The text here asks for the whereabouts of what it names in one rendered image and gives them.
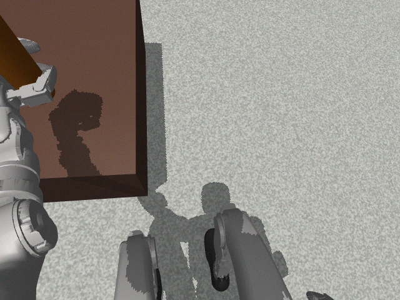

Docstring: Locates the right robot foot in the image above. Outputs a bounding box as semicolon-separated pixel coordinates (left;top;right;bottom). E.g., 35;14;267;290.
204;228;229;291

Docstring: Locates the left robot hand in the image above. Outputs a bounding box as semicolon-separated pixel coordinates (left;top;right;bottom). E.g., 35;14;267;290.
0;37;58;113

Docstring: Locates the left robot arm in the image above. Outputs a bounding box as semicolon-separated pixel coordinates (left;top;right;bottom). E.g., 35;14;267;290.
0;106;58;300

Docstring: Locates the bottle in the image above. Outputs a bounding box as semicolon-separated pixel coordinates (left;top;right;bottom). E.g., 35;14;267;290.
0;15;55;105

